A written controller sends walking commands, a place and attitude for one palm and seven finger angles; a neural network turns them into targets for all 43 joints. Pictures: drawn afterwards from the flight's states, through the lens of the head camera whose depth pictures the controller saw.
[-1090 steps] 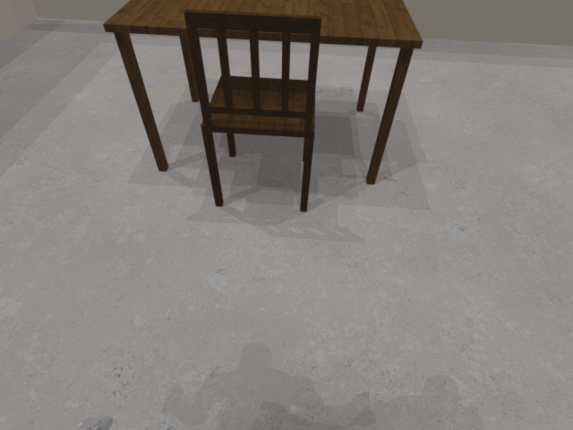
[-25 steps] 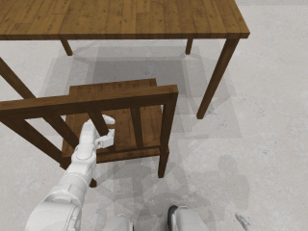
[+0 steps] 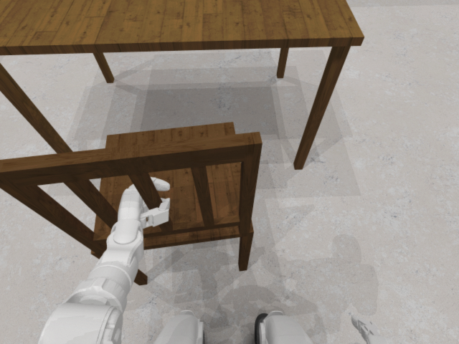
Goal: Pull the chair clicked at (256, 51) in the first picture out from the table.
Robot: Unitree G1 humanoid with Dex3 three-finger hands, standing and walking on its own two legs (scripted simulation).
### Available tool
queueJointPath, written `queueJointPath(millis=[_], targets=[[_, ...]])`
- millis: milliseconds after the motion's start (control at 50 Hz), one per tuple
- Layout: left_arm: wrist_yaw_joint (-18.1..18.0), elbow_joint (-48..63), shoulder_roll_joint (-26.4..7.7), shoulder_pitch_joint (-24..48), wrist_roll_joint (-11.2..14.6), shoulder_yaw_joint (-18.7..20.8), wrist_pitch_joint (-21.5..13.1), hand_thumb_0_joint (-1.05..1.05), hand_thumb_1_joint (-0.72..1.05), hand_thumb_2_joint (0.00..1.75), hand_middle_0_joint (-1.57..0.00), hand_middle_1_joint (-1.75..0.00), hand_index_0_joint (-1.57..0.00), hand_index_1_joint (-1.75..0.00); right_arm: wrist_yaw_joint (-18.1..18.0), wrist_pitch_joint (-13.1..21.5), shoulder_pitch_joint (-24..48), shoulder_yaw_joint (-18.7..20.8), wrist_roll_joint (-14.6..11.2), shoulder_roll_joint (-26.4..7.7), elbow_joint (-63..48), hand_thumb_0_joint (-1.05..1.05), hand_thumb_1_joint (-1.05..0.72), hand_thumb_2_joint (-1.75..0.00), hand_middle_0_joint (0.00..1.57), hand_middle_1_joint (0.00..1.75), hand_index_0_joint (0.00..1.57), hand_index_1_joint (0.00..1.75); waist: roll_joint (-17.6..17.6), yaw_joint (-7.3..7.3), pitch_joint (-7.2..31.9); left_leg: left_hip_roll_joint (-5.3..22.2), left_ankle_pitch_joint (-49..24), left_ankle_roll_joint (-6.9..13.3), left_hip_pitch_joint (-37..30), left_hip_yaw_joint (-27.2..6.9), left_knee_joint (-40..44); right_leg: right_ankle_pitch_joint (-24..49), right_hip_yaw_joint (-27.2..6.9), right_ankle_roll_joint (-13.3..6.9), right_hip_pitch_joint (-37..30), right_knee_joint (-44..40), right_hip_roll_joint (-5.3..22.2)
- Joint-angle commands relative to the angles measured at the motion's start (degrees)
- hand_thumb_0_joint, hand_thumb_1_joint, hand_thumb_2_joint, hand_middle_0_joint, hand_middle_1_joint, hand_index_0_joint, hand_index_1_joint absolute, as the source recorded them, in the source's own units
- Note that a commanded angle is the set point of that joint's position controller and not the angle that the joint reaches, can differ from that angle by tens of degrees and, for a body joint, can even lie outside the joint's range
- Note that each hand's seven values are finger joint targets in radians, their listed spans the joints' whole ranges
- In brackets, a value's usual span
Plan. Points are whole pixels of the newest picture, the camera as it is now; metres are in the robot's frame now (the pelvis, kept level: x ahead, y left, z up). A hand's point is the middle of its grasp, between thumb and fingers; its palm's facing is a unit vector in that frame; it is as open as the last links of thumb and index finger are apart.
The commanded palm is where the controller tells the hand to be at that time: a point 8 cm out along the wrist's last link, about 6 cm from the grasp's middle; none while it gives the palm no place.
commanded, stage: step backward, pulling the chair out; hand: left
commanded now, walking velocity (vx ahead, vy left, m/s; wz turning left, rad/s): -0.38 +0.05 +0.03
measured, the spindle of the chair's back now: (154, 203) +0.38 +0.16 -0.07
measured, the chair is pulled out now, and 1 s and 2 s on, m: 0.29 0.49 0.65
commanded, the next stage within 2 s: stop walking, hand still on the chair in 1.04 s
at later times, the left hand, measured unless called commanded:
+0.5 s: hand (160, 246) +0.29 +0.14 -0.05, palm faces +0.05 -0.98 -0.18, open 5.7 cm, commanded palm +0.27 +0.19 -0.05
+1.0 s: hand (153, 320) +0.17 +0.13 -0.05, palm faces +0.05 -0.98 -0.19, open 5.8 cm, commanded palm +0.15 +0.18 -0.05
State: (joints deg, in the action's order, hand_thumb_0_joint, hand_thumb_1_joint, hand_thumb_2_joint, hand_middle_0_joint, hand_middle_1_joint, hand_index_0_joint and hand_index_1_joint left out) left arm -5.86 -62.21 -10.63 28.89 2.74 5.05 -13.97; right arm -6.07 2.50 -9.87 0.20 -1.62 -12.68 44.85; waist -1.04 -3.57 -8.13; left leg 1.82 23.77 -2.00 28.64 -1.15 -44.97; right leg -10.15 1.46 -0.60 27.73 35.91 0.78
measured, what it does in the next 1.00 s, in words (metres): walks backwards: left foot, then right foot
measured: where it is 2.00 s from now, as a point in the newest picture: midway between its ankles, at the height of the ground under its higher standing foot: outside the picture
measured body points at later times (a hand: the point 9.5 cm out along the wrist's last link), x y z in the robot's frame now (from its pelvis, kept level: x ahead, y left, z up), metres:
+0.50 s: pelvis -0.08 +0.00 +0.01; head +0.01 -0.01 +0.45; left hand +0.28 +0.19 -0.04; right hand +0.02 -0.27 -0.12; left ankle -0.09 +0.14 -0.70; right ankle +0.01 -0.12 -0.72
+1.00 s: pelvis -0.20 +0.00 +0.01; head -0.12 -0.02 +0.45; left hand +0.16 +0.18 -0.04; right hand -0.11 -0.27 -0.12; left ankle -0.18 +0.14 -0.70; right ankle -0.15 -0.13 -0.72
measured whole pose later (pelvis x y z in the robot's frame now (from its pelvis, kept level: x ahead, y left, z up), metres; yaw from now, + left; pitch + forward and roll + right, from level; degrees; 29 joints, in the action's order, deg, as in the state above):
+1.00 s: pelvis -0.20 +0.00 +0.01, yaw -2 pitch +2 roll +0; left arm -5.5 -61.8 -10.7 28.1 2.4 7.1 -12.6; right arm -6.1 1.0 -9.4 0.1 -1.2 -14.3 44.8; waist -1.8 -4.3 -8.2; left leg 1.4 24.5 -2.7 25.1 -3.0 -44.1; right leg -11.7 1.2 0.4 22.4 31.7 1.2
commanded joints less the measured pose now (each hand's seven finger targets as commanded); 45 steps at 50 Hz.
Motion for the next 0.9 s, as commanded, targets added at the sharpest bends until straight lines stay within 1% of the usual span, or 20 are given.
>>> queueJointPath(millis=[0,40,80,120,180,240,300,360,400,460,520,580,640,680,760,800,820,840,860,880], targets=[[-0.7,9.7,-12.6,13.8,-2.3,0.8,-1.6,0.00,0.90,0.90,-0.50,-1.45,-0.50,-1.45,-0.9,2.1,-3.4,2.0,0.2,-8.7,-4.0,0.00,-0.90,-0.90,0.20,0.30,0.20,0.30,10.5,1.80,25.3,-0.2,3.4,0.1,-9.2,-2.9,1.3,8.8,-12.7,-5.3,-13.2,-13.9,17.0],[-0.4,10.5,-10.8,13.9,-2.1,-0.5,-1.5,0.00,0.90,0.90,-0.50,-1.45,-0.50,-1.45,-1.3,2.5,-4.9,2.0,0.2,-9.2,-3.7,0.00,-0.90,-0.90,0.20,0.30,0.20,0.30,8.8,1.00,25.1,1.5,-4.8,0.9,-12.5,-1.7,15.4,10.2,-9.2,-2.2,-14.4,-10.7,13.2],[-0.2,11.2,-8.9,14.5,-1.9,-2.2,-1.6,0.00,0.90,0.90,-0.50,-1.45,-0.50,-1.45,-1.6,2.0,-4.1,3.1,0.3,-11.8,-5.2,0.00,-0.90,-0.90,0.20,0.30,0.20,0.30,-1.9,1.70,22.1,9.7,-22.0,4.5,-11.8,-8.9,20.6,7.1,-4.1,1.5,-12.4,-4.5,5.0],[0.5,17.1,-6.4,19.4,-2.1,-4.2,-2.3,0.00,0.90,0.90,-0.50,-1.45,-0.50,-1.45,-0.9,1.0,-2.0,2.5,1.0,-9.6,-7.7,0.00,-0.90,-0.90,0.20,0.30,0.20,0.30,-13.7,2.27,24.3,15.8,-26.8,7.6,-8.6,-12.5,22.9,-4.2,-2.1,1.2,-13.7,7.1,2.7],[0.4,15.8,-7.1,18.7,-2.3,-2.9,-2.4,0.00,0.90,0.90,-0.50,-1.45,-0.50,-1.45,-0.2,0.9,-5.2,3.6,1.4,-9.8,-6.3,0.00,-0.90,-0.90,0.20,0.30,0.20,0.30,-7.5,1.42,25.9,16.4,-51.4,7.5,-20.3,-11.4,14.3,-0.3,-2.7,0.4,-10.8,2.8,2.0],[0.7,15.2,-6.7,19.8,-3.7,-3.7,-3.6,0.00,0.90,0.90,-0.50,-1.45,-0.50,-1.45,0.8,0.9,-5.9,3.6,1.7,-9.9,-5.4,0.00,-0.90,-0.90,0.20,0.30,0.20,0.30,-11.0,0.69,25.6,14.8,-54.8,5.3,-21.7,-8.3,11.4,10.1,-3.5,-0.4,-13.3,-2.5,3.3],[0.3,13.6,-12.1,15.2,-3.0,0.1,-3.6,0.00,0.90,0.90,-0.50,-1.45,-0.50,-1.45,0.1,0.0,-5.7,4.3,0.7,-9.6,-5.8,0.00,-0.90,-0.90,0.20,0.30,0.20,0.30,-3.6,0.38,30.5,9.8,-36.5,1.7,-14.5,-3.3,8.3,30.6,-7.9,-1.6,-22.6,-4.8,8.0],[-0.1,12.6,-15.0,12.6,-2.6,1.2,-2.4,0.00,0.90,0.90,-0.50,-1.45,-0.50,-1.45,-0.8,0.1,-1.9,3.7,0.0,-8.9,-7.1,0.00,-0.90,-0.90,0.20,0.30,0.20,0.30,6.0,2.35,29.8,-0.7,7.0,-0.9,-6.4,-1.6,-6.8,25.6,-18.3,-7.1,-20.2,-14.3,20.9],[-0.3,11.8,-14.1,9.8,-2.3,1.9,-0.1,0.00,0.90,0.90,-0.50,-1.45,-0.50,-1.45,-0.7,0.1,-2.3,2.5,0.5,-8.8,-6.3,0.00,-0.90,-0.90,0.20,0.30,0.20,0.30,6.3,2.75,28.1,-0.1,8.5,-0.6,-5.3,-5.0,-7.6,24.8,-16.7,-8.7,-20.2,-13.4,21.7],[0.1,13.7,-11.6,10.4,-2.0,0.7,1.3,0.00,0.90,0.90,-0.50,-1.45,-0.50,-1.45,-1.0,-0.1,-3.1,1.6,0.3,-8.9,-6.3,0.00,-0.90,-0.90,0.20,0.30,0.20,0.30,11.1,1.80,28.0,-0.2,4.6,-0.5,-8.3,-2.9,3.5,26.9,-11.0,-5.5,-22.1,-11.9,17.6],[0.1,15.9,-9.1,11.5,-1.5,-2.3,2.1,0.00,0.90,0.90,-0.50,-1.45,-0.50,-1.45,-2.0,-0.7,-4.4,2.1,0.2,-10.6,-6.6,0.00,-0.90,-0.90,0.20,0.30,0.20,0.30,5.6,1.00,26.8,4.6,-13.6,1.6,-14.3,-3.1,23.1,17.6,-6.0,-0.8,-19.5,-8.1,11.2],[1.1,23.0,-5.1,18.7,-1.5,-5.8,0.7,0.00,0.90,0.90,-0.50,-1.45,-0.50,-1.45,-1.4,-1.7,-1.0,2.2,1.6,-9.7,-9.8,0.00,-0.90,-0.90,0.20,0.30,0.20,0.30,-17.1,2.01,23.7,16.6,-27.3,8.0,-10.8,-11.8,26.2,-6.8,-0.4,1.8,-13.6,9.1,2.2],[0.6,18.4,-3.4,20.3,-2.0,-5.7,-0.4,0.00,0.90,0.90,-0.50,-1.45,-0.50,-1.45,0.1,-0.8,-4.6,3.1,2.1,-9.2,-6.6,0.00,-0.90,-0.90,0.20,0.30,0.20,0.30,-9.7,1.30,22.5,18.7,-61.1,9.8,-26.8,-12.1,16.1,-13.1,-2.2,0.2,-3.2,8.2,1.8],[0.4,15.6,-5.2,21.3,-2.9,-4.8,-1.7,0.00,0.90,0.90,-0.50,-1.45,-0.50,-1.45,0.9,0.0,-6.2,3.6,1.9,-9.6,-4.8,0.00,-0.90,-0.90,0.20,0.30,0.20,0.30,-8.5,0.45,24.6,17.6,-69.8,8.1,-36.0,-10.5,12.2,-8.8,-1.5,0.1,-3.3,-0.6,1.4],[0.6,11.9,-7.6,19.8,-4.1,-3.1,-4.1,0.00,0.90,0.90,-0.50,-1.45,-0.50,-1.45,1.3,0.1,-5.6,3.4,1.9,-9.3,-3.3,0.00,-0.90,-0.90,0.20,0.30,0.20,0.30,-13.3,0.60,26.3,14.8,-60.1,5.4,-31.0,-7.1,9.8,6.4,-2.7,-0.5,-11.4,-9.7,2.8],[0.7,11.7,-10.6,18.0,-4.3,-1.5,-4.4,0.00,0.90,0.90,-0.50,-1.45,-0.50,-1.45,0.8,-0.2,-5.0,3.4,1.6,-9.7,-3.4,0.00,-0.90,-0.90,0.20,0.30,0.20,0.30,-8.2,0.46,26.8,12.0,-49.6,3.0,-22.5,-4.2,10.0,24.2,-3.8,-0.5,-18.3,-9.6,5.2],[0.2,10.8,-13.7,17.0,-3.7,1.2,-4.5,0.00,0.90,0.90,-0.50,-1.45,-0.50,-1.45,0.1,-0.1,-5.1,4.1,1.0,-9.7,-3.3,0.00,-0.90,-0.90,0.20,0.30,0.20,0.30,-0.8,0.23,30.4,9.5,-42.8,1.4,-18.9,-1.5,8.6,34.6,-5.5,-1.1,-23.9,-7.9,7.5],[0.1,10.7,-15.0,16.3,-3.4,2.2,-4.7,0.00,0.90,0.90,-0.50,-1.45,-0.50,-1.45,-0.6,-0.1,-3.9,4.2,0.5,-9.0,-4.2,0.00,-0.90,-0.90,0.20,0.30,0.20,0.30,5.2,0.30,32.4,6.2,-27.2,0.0,-14.2,0.3,4.8,42.7,-9.1,-2.8,-27.6,-7.3,11.6],[0.3,10.8,-15.9,15.9,-3.1,2.6,-4.3,0.00,0.90,0.90,-0.50,-1.45,-0.50,-1.45,-0.7,0.1,-1.5,4.0,0.1,-8.5,-5.3,0.00,-0.90,-0.90,0.20,0.30,0.20,0.30,7.1,1.09,31.6,2.3,-4.6,-0.7,-9.2,0.3,-0.7,44.0,-12.7,-5.1,-26.4,-9.4,16.6],[0.2,9.4,-16.8,12.6,-2.7,2.8,-3.1,0.00,0.90,0.90,-0.50,-1.45,-0.50,-1.45,-0.9,0.3,-0.7,3.7,0.0,-9.0,-5.7,0.00,-0.90,-0.90,0.20,0.30,0.20,0.30,5.0,2.32,29.4,0.7,3.1,-0.6,-6.5,-1.8,-4.3,39.5,-14.5,-7.7,-23.6,-10.7,19.9]])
